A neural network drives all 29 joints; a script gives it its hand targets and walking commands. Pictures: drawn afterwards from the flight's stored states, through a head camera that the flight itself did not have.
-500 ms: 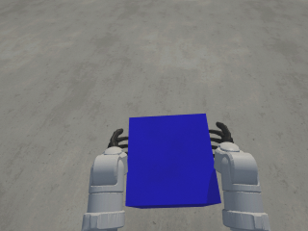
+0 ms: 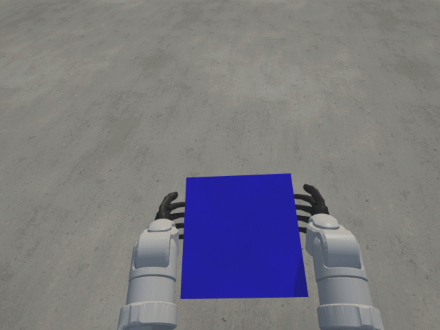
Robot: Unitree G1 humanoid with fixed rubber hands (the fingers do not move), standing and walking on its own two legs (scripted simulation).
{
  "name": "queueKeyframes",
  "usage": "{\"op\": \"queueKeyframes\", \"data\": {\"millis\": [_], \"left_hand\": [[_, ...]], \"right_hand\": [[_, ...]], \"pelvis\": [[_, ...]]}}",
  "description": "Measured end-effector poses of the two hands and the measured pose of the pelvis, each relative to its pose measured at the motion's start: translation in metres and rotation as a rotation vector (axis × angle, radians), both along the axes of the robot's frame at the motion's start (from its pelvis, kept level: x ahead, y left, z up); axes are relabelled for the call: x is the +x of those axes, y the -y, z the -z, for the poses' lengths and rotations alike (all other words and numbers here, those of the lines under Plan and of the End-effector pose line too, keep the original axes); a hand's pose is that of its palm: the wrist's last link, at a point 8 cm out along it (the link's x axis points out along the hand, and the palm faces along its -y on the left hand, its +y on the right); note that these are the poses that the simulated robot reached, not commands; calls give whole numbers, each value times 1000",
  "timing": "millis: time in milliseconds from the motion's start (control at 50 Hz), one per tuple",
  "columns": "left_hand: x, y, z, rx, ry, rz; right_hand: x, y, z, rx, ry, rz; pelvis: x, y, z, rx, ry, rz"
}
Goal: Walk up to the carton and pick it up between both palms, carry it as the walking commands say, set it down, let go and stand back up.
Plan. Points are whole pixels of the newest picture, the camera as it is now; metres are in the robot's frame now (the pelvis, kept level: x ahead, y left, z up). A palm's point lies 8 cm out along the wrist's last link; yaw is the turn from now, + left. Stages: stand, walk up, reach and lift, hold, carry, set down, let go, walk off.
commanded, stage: hold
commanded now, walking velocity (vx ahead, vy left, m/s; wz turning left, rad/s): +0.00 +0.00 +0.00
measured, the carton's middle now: (240, 243) +0.32 +0.01 -0.07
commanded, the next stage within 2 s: set down in 0.50 s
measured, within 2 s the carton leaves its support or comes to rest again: neither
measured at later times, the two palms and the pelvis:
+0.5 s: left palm (132, 249) +0.26 +0.20 +0.03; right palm (291, 234) +0.29 -0.08 +0.03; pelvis -0.02 +0.03 +0.00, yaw +2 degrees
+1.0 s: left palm (154, 228) +0.32 +0.18 -0.01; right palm (298, 221) +0.33 -0.10 +0.01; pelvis +0.02 +0.04 +0.00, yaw +5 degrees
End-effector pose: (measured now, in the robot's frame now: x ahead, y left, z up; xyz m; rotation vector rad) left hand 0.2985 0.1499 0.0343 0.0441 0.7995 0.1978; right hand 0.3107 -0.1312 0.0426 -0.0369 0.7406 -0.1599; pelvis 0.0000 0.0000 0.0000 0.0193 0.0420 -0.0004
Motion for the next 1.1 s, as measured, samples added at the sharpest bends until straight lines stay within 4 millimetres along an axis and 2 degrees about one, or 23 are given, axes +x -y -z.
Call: {"op": "queueKeyframes", "data": {"millis": [60, 100, 260, 400, 480, 560, 640, 780, 860, 980, 1100], "left_hand": [[-8, -9, 8, 6, -7, -3], [-12, -15, 7, 0, 8, -12], [-21, -30, -11, 5, 112, -24], [-36, -44, 5, -25, 66, -29], [-38, -51, 8, -41, 58, -38], [-30, -54, 3, -38, 95, -38], [-14, -47, 3, -17, 119, -2], [7, -28, 26, -15, 40, 66], [12, -28, 37, -25, 16, 51], [23, -33, 39, -25, 53, 47], [22, -34, 51, 21, 46, 79]], "right_hand": [[-2, -6, 15, 26, -13, -31], [-2, -11, 17, 38, -2, -47], [-6, -25, 1, 45, 92, -68], [-17, -39, 10, 24, 45, -85], [-17, -47, 13, 9, 34, -80], [-11, -50, 9, 12, 67, -77], [-4, -41, 9, 34, 91, -66], [3, -21, 26, 41, 32, -2], [11, -22, 33, 23, 10, -10], [23, -27, 33, 7, 46, -18], [22, -30, 46, -11, 41, -32]], "pelvis": [[0, -2, -1, 0, -6, 2], [-1, -4, -2, 1, -6, 8], [-11, -12, -2, -2, 9, 18], [-17, -22, -3, -8, 24, 9], [-17, -28, -3, -10, 28, -19], [-13, -32, -2, -14, 37, -65], [-4, -34, -1, -20, 39, -91], [11, -34, -2, -20, 18, -92], [18, -33, -3, -19, 7, -92], [24, -37, -4, -24, -5, -92], [26, -39, -3, -27, -4, -92]]}}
